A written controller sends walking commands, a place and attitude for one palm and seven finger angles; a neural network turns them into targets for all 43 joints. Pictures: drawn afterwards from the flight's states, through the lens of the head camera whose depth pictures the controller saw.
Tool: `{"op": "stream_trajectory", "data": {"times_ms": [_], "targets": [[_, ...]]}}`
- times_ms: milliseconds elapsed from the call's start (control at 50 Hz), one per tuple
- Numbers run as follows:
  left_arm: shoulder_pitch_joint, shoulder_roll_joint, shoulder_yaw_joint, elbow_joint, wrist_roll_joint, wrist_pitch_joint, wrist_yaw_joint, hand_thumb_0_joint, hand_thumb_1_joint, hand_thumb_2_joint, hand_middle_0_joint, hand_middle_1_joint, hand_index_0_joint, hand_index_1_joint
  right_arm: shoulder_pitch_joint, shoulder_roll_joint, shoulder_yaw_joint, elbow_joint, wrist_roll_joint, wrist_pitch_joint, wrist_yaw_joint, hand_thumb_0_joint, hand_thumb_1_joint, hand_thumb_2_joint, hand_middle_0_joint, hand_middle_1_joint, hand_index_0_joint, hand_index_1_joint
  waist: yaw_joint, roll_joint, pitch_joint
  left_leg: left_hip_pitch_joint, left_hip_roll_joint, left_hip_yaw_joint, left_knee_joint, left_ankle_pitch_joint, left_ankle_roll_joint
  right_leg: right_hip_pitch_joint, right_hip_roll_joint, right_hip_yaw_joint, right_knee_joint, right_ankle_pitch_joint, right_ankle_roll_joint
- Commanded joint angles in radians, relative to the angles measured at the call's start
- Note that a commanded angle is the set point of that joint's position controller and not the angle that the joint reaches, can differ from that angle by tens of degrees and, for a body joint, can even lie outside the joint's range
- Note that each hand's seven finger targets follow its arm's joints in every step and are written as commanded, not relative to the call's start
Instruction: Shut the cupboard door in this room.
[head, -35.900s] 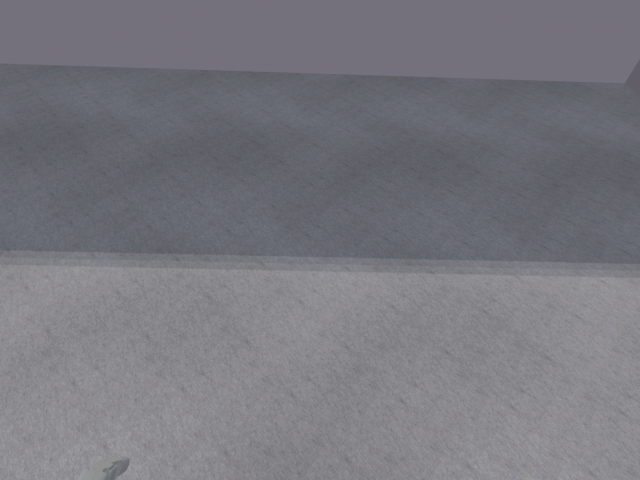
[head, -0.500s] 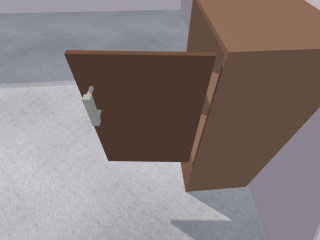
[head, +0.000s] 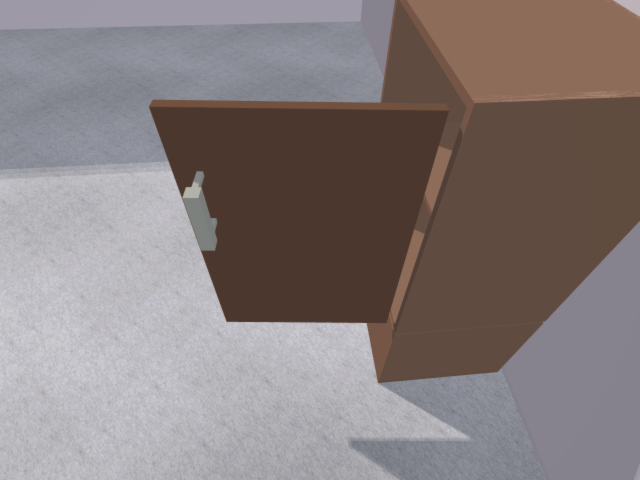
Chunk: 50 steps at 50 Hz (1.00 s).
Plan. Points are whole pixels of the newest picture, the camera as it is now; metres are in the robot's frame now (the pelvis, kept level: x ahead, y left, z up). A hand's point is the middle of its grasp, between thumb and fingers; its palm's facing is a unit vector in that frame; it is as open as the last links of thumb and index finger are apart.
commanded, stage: shuffle to correct the standing spot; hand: left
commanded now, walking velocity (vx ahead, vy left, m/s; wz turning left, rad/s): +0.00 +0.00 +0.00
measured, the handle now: (204, 211) +0.49 +0.22 +0.02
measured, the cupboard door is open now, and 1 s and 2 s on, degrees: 84 84 84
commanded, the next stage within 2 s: come to a stop and stand still in 0.18 s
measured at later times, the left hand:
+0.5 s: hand out of the picture +0.03 +0.15 -0.18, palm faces +0.05 -0.98 -0.18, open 7.4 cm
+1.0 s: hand out of the picture +0.10 +0.21 -0.16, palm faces +0.03 -0.97 -0.25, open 7.4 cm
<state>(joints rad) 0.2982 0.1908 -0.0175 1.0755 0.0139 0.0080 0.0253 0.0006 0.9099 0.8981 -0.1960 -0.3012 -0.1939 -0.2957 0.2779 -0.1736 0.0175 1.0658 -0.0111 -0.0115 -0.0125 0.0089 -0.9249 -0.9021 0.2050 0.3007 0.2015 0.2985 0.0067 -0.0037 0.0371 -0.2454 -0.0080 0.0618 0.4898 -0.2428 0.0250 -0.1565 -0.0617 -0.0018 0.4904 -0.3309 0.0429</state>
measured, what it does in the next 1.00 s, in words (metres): lifts its right foot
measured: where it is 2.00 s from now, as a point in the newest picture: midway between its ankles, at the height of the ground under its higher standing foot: outside the picture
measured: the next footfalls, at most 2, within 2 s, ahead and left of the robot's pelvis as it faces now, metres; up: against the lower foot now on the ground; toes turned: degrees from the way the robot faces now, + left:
right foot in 1.08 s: +0.11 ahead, -0.12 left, +0.00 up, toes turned +1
right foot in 1.60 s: -0.08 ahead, -0.01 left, +0.00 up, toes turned -5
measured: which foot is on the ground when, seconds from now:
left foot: down 0.00-1.00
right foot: down 0.00-0.84, up 0.86-1.00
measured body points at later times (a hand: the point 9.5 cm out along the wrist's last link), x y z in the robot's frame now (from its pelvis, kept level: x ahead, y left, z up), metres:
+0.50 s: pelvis +0.06 -0.02 +0.00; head +0.09 -0.01 +0.45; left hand +0.02 +0.20 -0.17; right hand +0.08 -0.24 -0.16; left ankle +0.01 +0.10 -0.73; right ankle -0.04 -0.14 -0.72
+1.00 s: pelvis +0.03 +0.02 -0.01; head +0.03 +0.01 +0.44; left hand +0.10 +0.26 -0.14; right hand +0.11 -0.22 -0.15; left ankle +0.07 +0.07 -0.74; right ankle +0.03 -0.13 -0.69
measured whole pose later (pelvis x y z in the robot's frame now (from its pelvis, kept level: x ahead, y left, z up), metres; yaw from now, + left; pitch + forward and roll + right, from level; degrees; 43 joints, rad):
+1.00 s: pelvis +0.03 +0.02 -0.01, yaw +0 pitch -3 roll -1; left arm 0.23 0.19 0.00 0.91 0.01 0.03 0.03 0.00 0.91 0.90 -0.20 -0.30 -0.20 -0.30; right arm 0.23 -0.22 -0.01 0.90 -0.02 0.00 -0.01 0.00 -0.91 -0.90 0.20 0.30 0.20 0.30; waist 0.00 0.05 0.05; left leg -0.29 -0.06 0.06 0.62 -0.28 0.11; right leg -0.38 -0.03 0.01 0.96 -0.51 0.00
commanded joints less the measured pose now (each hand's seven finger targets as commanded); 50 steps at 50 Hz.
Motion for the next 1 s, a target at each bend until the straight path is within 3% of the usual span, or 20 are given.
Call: {"op": "stream_trajectory", "data": {"times_ms": [0,120,200,260,300,360,400,460,500,600,660,700,720,740,780,800,820,840,900,980], "targets": [[0.053,0.103,0.020,-0.023,0.000,-0.022,0.011,0.000,0.900,0.900,-0.200,-0.300,-0.200,-0.300,0.023,-0.117,-0.025,-0.032,0.004,-0.023,-0.012,0.000,-0.900,-0.900,0.200,0.300,0.200,0.300,0.002,0.003,0.002,0.059,0.101,-0.101,-0.093,0.189,0.021,-0.055,-0.035,0.032,-0.079,0.146,-0.058],[0.070,0.095,0.025,-0.005,0.010,-0.016,0.001,0.000,0.900,0.900,-0.200,-0.300,-0.200,-0.300,0.037,-0.116,-0.031,-0.011,-0.006,-0.008,-0.003,0.000,-0.900,-0.900,0.200,0.300,0.200,0.300,-0.003,0.016,0.067,0.004,0.096,-0.107,-0.114,-0.160,0.029,-0.112,-0.015,0.018,-0.066,-0.147,-0.079],[0.094,0.098,0.032,0.001,0.011,-0.024,-0.007,0.000,0.900,0.900,-0.200,-0.300,-0.200,-0.300,0.026,-0.106,-0.034,-0.021,-0.008,-0.009,0.001,0.000,-0.900,-0.900,0.200,0.300,0.200,0.300,0.007,0.003,0.123,-0.052,0.081,-0.095,-0.075,-0.197,0.034,-0.128,-0.025,0.046,-0.077,-0.177,-0.100],[0.130,0.122,0.045,0.015,0.008,-0.033,-0.006,0.000,0.900,0.900,-0.200,-0.300,-0.200,-0.300,0.013,-0.076,-0.028,-0.035,-0.008,-0.021,0.001,0.000,-0.900,-0.900,0.200,0.300,0.200,0.300,0.016,-0.106,0.100,-0.106,0.033,-0.007,0.071,-0.058,0.017,-0.048,-0.078,0.115,-0.110,-0.048,-0.130],[0.147,0.128,0.052,0.021,0.008,-0.035,0.002,0.000,0.900,0.900,-0.200,-0.300,-0.200,-0.300,-0.002,-0.057,-0.022,-0.038,-0.007,-0.029,-0.003,0.000,-0.900,-0.900,0.200,0.300,0.200,0.300,0.020,-0.142,0.079,-0.123,0.021,0.028,0.123,0.029,0.005,0.015,-0.113,0.128,-0.089,0.230,-0.140],[0.122,0.097,0.044,0.012,0.006,-0.037,0.015,0.000,0.900,0.900,-0.200,-0.300,-0.200,-0.300,0.071,-0.080,-0.020,0.001,-0.001,-0.036,-0.019,0.000,-0.900,-0.900,0.200,0.300,0.200,0.300,-0.014,-0.009,-0.018,0.084,0.070,-0.021,0.063,0.454,0.009,0.004,-0.048,0.005,0.085,0.653,-0.090],[0.092,0.093,0.042,-0.005,-0.005,-0.041,0.026,0.000,0.900,0.900,-0.200,-0.300,-0.200,-0.300,0.123,-0.118,-0.033,0.023,0.004,-0.035,-0.035,0.000,-0.900,-0.900,0.200,0.300,0.200,0.300,-0.026,0.110,-0.077,0.226,0.120,-0.054,0.097,0.916,0.037,-0.053,-0.023,-0.040,0.145,0.613,-0.050],[0.069,0.094,0.053,-0.026,-0.011,-0.025,0.037,0.000,0.900,0.900,-0.200,-0.300,-0.200,-0.300,0.088,-0.141,-0.050,0.006,0.012,-0.017,-0.044,0.000,-0.900,-0.900,0.200,0.300,0.200,0.300,-0.009,0.134,-0.055,0.254,0.171,-0.092,0.068,1.098,0.058,-0.098,-0.006,-0.049,0.118,0.323,-0.041],[0.070,0.076,0.055,-0.033,-0.007,-0.018,0.035,0.000,0.900,0.900,-0.200,-0.300,-0.200,-0.300,0.050,-0.127,-0.054,-0.013,0.008,-0.010,-0.045,0.000,-0.900,-0.900,0.200,0.300,0.200,0.300,0.003,0.093,-0.004,0.212,0.163,-0.076,0.053,0.990,0.054,-0.093,-0.011,-0.038,0.066,0.338,-0.039],[0.112,0.128,0.078,-0.047,0.007,-0.019,0.032,0.000,0.900,0.900,-0.200,-0.300,-0.200,-0.300,0.018,-0.103,-0.074,-0.066,-0.002,0.002,-0.038,0.000,-0.900,-0.900,0.200,0.300,0.200,0.300,0.017,-0.078,-0.047,0.036,0.063,0.026,0.122,0.547,0.002,0.065,-0.099,0.011,0.114,0.915,-0.065],[0.170,0.144,0.084,-0.054,0.020,-0.019,0.036,0.000,0.900,0.900,-0.200,-0.300,-0.200,-0.300,-0.070,-0.055,-0.073,-0.115,-0.002,0.006,-0.027,0.000,-0.900,-0.900,0.200,0.300,0.200,0.300,0.070,-0.243,-0.029,-0.241,-0.022,0.047,0.235,-0.167,-0.026,0.234,-0.220,0.100,0.101,1.218,-0.162],[0.198,0.134,0.082,-0.070,0.033,-0.019,0.042,0.000,0.900,0.900,-0.200,-0.300,-0.200,-0.300,-0.121,-0.039,-0.073,-0.131,-0.003,0.010,-0.024,0.000,-0.900,-0.900,0.200,0.300,0.200,0.300,0.094,-0.222,-0.020,-0.311,-0.018,0.017,0.336,-0.296,-0.024,0.253,-0.251,0.118,0.064,1.214,-0.210],[0.169,0.150,0.075,-0.102,0.031,-0.050,0.068,0.000,0.900,0.900,-0.200,-0.300,-0.200,-0.300,-0.231,-0.075,-0.068,-0.240,0.006,-0.021,-0.022,0.000,-0.900,-0.900,0.200,0.300,0.200,0.300,0.056,-0.214,-0.006,-0.337,-0.062,0.074,0.237,-0.381,-0.038,0.248,-0.178,0.184,0.055,1.680,-0.111],[0.117,0.217,0.076,-0.176,0.025,-0.060,0.052,0.000,0.900,0.900,-0.200,-0.300,-0.200,-0.300,-0.125,-0.063,-0.068,-0.225,0.006,-0.011,0.000,0.000,-0.900,-0.900,0.200,0.300,0.200,0.300,0.015,-0.179,-0.084,-0.235,-0.034,0.028,0.225,-0.156,0.009,0.215,-0.187,0.102,0.136,1.467,-0.118],[-0.038,0.208,0.079,-0.222,-0.003,-0.068,0.045,0.000,0.900,0.900,-0.200,-0.300,-0.200,-0.300,0.089,-0.096,-0.074,-0.163,0.002,-0.012,0.003,0.000,-0.900,-0.900,0.200,0.300,0.200,0.300,-0.110,-0.056,-0.224,0.094,-0.042,0.045,0.000,0.218,0.029,0.108,-0.104,0.020,0.291,1.087,-0.095],[-0.058,0.164,0.070,-0.242,-0.021,-0.060,0.038,0.000,0.900,0.900,-0.200,-0.300,-0.200,-0.300,0.152,-0.160,-0.081,-0.147,-0.009,-0.016,0.003,0.000,-0.900,-0.900,0.200,0.300,0.200,0.300,-0.129,0.110,-0.236,0.343,0.124,-0.162,0.001,0.611,0.116,-0.166,-0.008,-0.018,0.471,0.523,-0.057],[-0.070,0.114,0.050,-0.248,-0.026,-0.047,0.032,0.000,0.900,0.900,-0.200,-0.300,-0.200,-0.300,0.169,-0.222,-0.089,-0.156,-0.003,-0.018,-0.004,0.000,-0.900,-0.900,0.200,0.300,0.200,0.300,-0.118,0.257,-0.235,0.349,0.300,-0.395,-0.040,1.034,0.250,-0.303,0.079,0.026,0.644,-0.199,-0.028],[-0.041,0.125,0.060,-0.257,-0.017,-0.031,0.035,0.000,0.900,0.900,-0.200,-0.300,-0.200,-0.300,0.106,-0.223,-0.083,-0.188,-0.002,-0.013,-0.009,0.000,-0.900,-0.900,0.200,0.300,0.200,0.300,-0.078,0.184,-0.195,0.277,0.313,-0.324,-0.024,0.935,0.296,-0.315,0.053,0.084,0.695,-0.284,-0.045],[-0.048,0.092,0.040,-0.240,0.001,-0.002,0.020,0.000,0.900,0.900,-0.200,-0.300,-0.200,-0.300,-0.058,-0.124,-0.041,-0.231,-0.012,-0.020,-0.010,0.000,-0.900,-0.900,0.200,0.300,0.200,0.300,0.005,0.233,0.070,-0.126,0.225,-0.236,-0.086,0.604,0.229,-0.249,0.013,0.020,0.589,-0.236,-0.036],[0.092,0.070,0.038,-0.178,0.006,0.008,0.011,0.000,0.900,0.900,-0.200,-0.300,-0.200,-0.300,-0.080,-0.167,-0.049,-0.250,-0.016,-0.004,0.002,0.000,-0.900,-0.900,0.200,0.300,0.200,0.300,0.060,0.033,0.009,-0.285,0.173,-0.238,-0.120,-0.055,0.168,-0.002,0.054,-0.032,0.241,-0.033,-0.043]]}}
